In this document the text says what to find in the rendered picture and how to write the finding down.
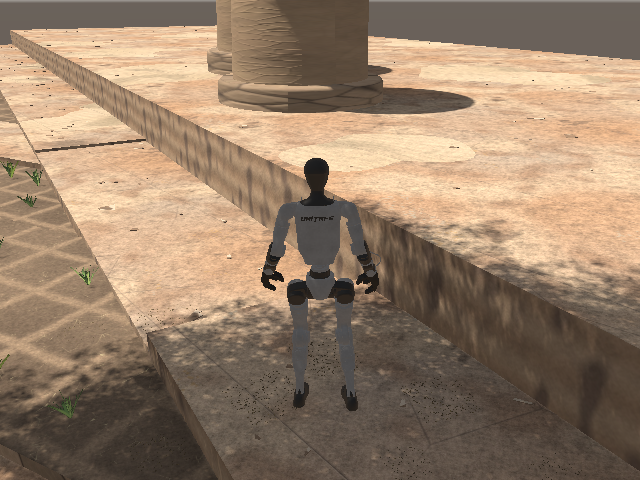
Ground right robot forearm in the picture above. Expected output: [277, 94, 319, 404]
[357, 240, 377, 277]

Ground right robot hand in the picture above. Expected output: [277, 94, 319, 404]
[356, 272, 379, 294]

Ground robot left upper arm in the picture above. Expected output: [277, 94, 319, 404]
[270, 202, 297, 257]

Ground left robot forearm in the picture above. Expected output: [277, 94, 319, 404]
[263, 242, 281, 275]

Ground left robot hand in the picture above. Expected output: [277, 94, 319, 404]
[261, 271, 284, 291]

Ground robot right upper arm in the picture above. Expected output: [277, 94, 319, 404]
[338, 201, 367, 256]

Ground right robot shin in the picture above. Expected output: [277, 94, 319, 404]
[339, 327, 355, 397]

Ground humanoid robot head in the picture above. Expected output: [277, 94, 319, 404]
[300, 158, 335, 206]

